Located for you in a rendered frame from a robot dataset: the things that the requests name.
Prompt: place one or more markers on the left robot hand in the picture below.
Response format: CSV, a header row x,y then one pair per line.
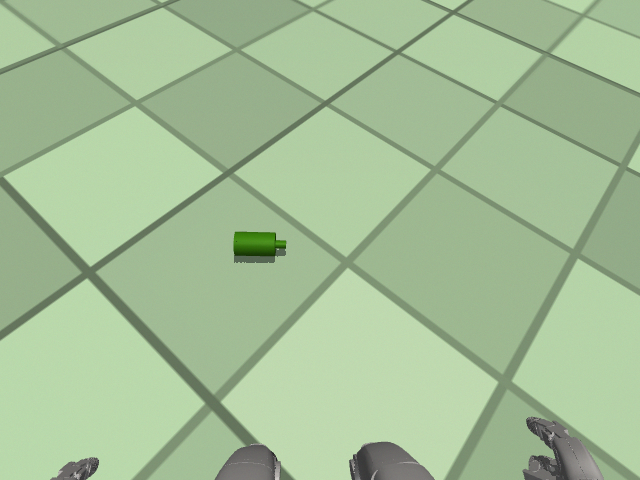
x,y
80,470

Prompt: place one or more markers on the right robot hand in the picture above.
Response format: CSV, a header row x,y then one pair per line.
x,y
572,459

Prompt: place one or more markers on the bottle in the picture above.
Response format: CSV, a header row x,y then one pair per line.
x,y
257,244

